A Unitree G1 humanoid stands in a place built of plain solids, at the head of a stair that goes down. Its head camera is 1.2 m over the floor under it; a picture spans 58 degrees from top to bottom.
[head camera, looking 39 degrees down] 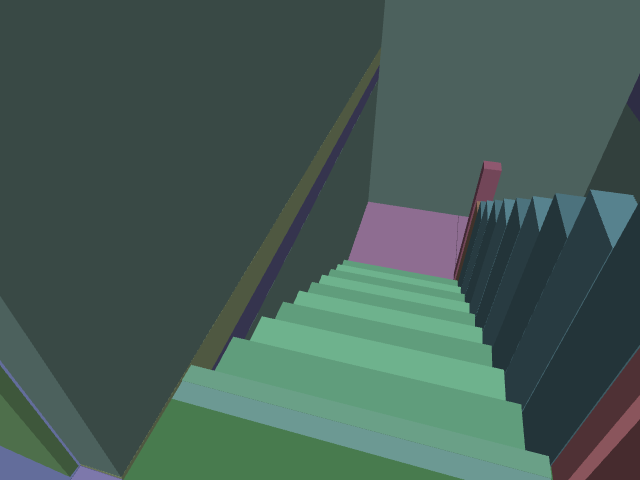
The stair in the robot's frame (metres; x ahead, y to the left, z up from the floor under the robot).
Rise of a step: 0.18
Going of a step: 0.27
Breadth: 1.08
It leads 16 degrees to the right of straight ahead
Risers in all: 10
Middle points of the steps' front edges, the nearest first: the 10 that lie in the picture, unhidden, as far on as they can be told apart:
0.69 -0.10 0.00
0.95 -0.17 -0.18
1.21 -0.25 -0.36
1.47 -0.32 -0.53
1.73 -0.39 -0.71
1.99 -0.46 -0.89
2.24 -0.54 -1.07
2.50 -0.61 -1.25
2.76 -0.68 -1.43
3.02 -0.75 -1.61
